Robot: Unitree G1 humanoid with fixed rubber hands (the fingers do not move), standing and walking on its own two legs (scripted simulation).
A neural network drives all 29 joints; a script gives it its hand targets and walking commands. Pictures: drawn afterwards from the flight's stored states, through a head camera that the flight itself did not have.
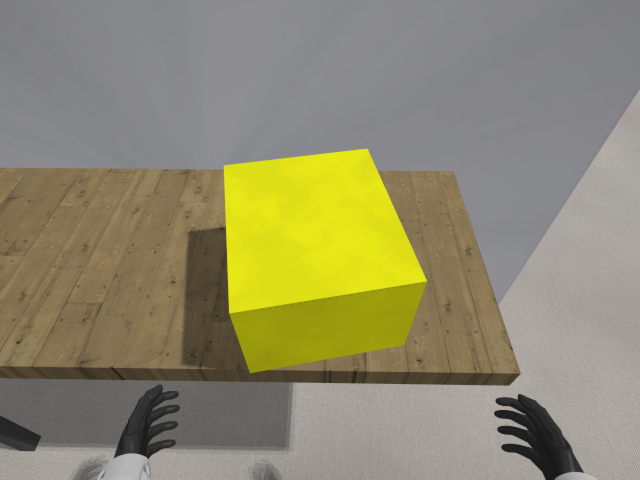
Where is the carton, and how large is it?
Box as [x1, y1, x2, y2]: [224, 149, 426, 372]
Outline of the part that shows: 367,149 224,165 229,313 250,372 396,346 404,343 426,280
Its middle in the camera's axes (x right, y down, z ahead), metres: -0.01 +0.03 +0.61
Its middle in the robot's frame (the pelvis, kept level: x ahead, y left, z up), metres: +0.43 +0.06 -0.01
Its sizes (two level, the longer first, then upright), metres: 0.276 0.240 0.174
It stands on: a table, 0.69 m high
